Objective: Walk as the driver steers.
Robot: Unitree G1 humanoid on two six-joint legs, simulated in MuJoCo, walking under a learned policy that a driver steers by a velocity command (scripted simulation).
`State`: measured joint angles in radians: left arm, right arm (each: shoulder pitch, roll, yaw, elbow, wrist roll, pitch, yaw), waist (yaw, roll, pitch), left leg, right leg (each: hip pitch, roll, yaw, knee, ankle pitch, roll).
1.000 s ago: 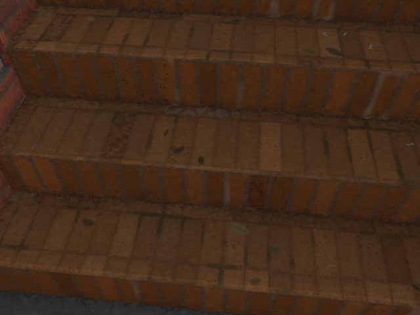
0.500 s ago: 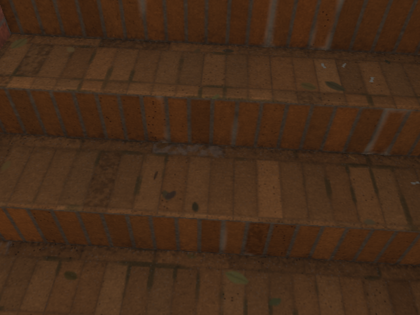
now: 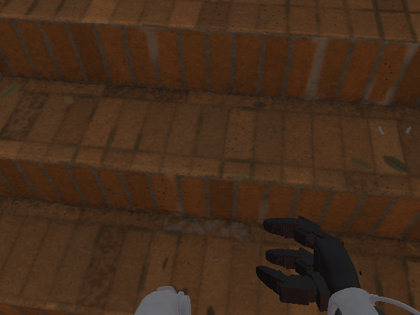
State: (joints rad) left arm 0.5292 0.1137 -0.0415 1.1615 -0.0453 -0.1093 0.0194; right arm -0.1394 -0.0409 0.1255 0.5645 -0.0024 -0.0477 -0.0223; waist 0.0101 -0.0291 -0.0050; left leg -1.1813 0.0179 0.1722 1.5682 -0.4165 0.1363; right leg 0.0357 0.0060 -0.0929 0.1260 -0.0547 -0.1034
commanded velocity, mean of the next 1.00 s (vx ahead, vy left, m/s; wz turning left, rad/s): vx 0.56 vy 0.00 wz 0.00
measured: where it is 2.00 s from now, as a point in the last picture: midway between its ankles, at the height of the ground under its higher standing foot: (227, 46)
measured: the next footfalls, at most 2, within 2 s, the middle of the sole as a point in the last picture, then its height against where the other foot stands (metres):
left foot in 0.04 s outside the picture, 0.18 m higher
right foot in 0.42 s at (257, 266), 0.18 m higher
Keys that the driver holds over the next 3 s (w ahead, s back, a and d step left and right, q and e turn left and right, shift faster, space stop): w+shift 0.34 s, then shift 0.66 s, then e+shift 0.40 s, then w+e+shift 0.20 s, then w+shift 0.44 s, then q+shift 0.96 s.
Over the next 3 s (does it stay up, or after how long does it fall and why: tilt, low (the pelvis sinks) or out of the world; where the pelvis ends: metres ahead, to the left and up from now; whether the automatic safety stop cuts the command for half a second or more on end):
stays up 1.21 -0.10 0.89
